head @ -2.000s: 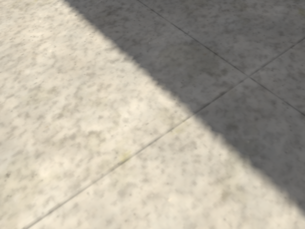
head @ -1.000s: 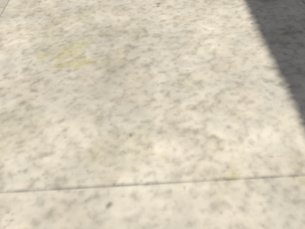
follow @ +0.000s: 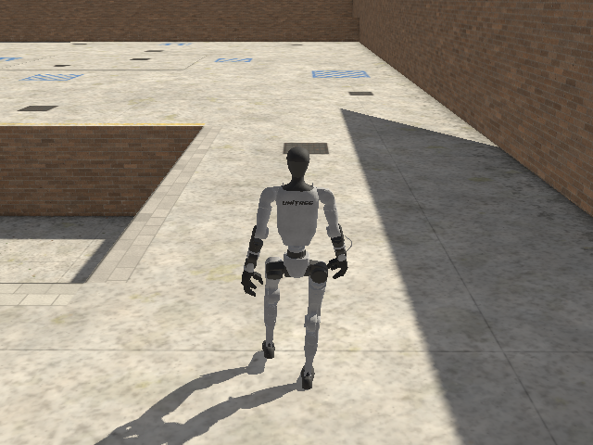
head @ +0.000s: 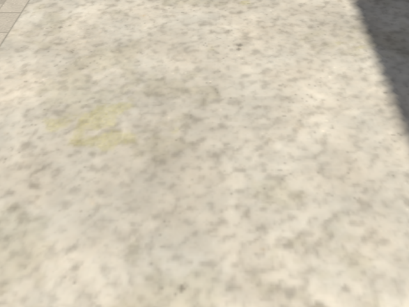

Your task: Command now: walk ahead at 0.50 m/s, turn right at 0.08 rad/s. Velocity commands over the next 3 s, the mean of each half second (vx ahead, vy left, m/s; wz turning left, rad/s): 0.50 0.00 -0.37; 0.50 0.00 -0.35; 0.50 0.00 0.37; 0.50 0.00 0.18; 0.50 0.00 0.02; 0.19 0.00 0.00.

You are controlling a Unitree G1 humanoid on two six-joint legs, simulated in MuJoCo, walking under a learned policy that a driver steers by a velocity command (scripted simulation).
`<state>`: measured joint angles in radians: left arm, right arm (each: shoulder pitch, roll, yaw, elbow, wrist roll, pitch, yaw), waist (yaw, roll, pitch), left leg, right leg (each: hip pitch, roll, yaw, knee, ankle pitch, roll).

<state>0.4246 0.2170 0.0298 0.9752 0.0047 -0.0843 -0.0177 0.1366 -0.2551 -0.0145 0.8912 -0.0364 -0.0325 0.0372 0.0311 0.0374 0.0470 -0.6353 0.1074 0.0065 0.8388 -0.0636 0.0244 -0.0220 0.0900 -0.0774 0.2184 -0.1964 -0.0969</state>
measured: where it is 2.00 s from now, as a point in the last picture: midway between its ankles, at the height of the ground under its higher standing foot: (281, 171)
